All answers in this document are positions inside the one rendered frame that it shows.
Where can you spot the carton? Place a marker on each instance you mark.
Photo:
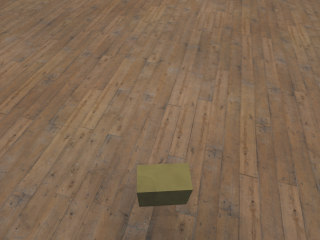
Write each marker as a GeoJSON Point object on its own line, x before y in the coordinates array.
{"type": "Point", "coordinates": [163, 184]}

